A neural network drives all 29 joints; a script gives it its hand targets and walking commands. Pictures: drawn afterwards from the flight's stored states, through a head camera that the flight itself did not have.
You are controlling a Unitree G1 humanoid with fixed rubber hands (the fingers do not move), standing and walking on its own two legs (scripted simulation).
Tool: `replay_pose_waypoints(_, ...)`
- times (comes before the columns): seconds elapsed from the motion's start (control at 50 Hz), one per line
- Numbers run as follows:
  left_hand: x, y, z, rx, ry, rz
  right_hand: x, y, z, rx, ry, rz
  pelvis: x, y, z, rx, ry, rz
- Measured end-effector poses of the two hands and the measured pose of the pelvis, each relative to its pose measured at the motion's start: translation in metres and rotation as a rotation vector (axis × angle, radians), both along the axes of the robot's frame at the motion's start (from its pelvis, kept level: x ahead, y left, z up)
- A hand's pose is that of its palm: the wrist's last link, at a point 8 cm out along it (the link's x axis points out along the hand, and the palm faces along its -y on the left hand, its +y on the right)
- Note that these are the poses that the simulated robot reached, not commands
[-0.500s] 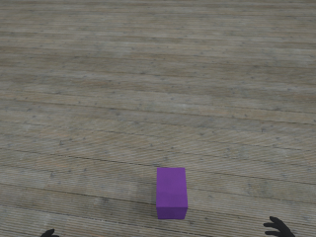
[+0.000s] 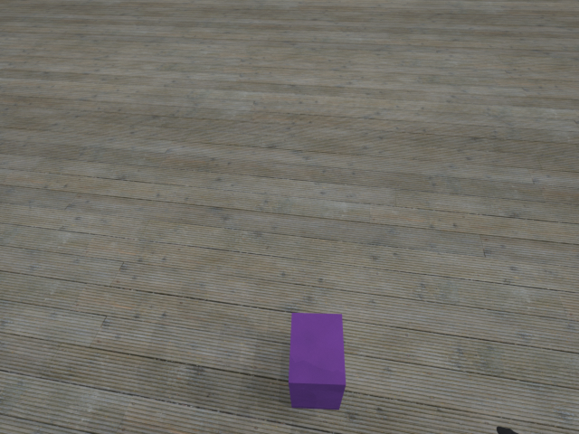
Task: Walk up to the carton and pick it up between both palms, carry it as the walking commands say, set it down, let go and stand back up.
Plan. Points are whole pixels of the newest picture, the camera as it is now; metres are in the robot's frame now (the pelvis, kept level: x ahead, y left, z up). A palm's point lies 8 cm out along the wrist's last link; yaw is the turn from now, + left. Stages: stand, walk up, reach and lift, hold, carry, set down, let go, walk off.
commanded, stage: walk up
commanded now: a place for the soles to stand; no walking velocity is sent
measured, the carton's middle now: (316, 362) +0.44 -0.03 -0.64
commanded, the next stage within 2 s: reach and lift in 1.70 s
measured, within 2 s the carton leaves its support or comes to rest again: neither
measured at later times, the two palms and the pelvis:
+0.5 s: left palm out of the picture +0.08 +0.35 -0.11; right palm out of the picture +0.12 -0.30 -0.12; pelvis +0.00 +0.02 -0.02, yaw +1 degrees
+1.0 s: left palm out of the picture +0.07 +0.35 -0.11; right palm out of the picture +0.06 -0.26 -0.13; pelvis -0.02 +0.04 -0.01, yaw -3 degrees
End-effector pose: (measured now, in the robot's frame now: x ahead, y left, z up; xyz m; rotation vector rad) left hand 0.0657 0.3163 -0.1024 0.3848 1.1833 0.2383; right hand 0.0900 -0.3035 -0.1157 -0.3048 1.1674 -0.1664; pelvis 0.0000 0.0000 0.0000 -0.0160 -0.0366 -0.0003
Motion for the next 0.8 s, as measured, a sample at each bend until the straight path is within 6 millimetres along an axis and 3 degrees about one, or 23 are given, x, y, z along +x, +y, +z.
replay_pose_waypoints(0.14, -0.001, -0.002, 0.001, 0.007, 0.01, 0.016, 0.005, -0.006, 0.0, -0.003, 0.008, -0.001, 0.007, -0.005, 0.0, 0.004, 0.0, 0.006)
replay_pose_waypoints(0.32, 0.022, 0.0, 0.001, 0.016, -0.043, 0.025, 0.018, -0.007, 0.001, -0.014, 0.006, 0.01, 0.011, -0.005, -0.002, 0.004, -0.001, 0.013)
replay_pose_waypoints(0.46, 0.02, 0.023, 0.0, 0.078, -0.05, 0.017, 0.027, -0.005, -0.004, -0.026, -0.016, 0.015, 0.004, 0.008, -0.013, -0.011, -0.004, 0.021)
replay_pose_waypoints(0.58, 0.019, 0.058, -0.01, 0.1, -0.057, 0.035, 0.017, 0.011, -0.007, -0.061, 0.003, 0.044, 0.0, 0.031, -0.024, 0.008, -0.009, 0.038)
replay_pose_waypoints(0.8, -0.012, 0.06, -0.01, 0.082, 0.047, -0.025, -0.007, 0.034, -0.019, -0.025, -0.063, -0.026, -0.015, 0.042, -0.024, 0.025, -0.008, -0.049)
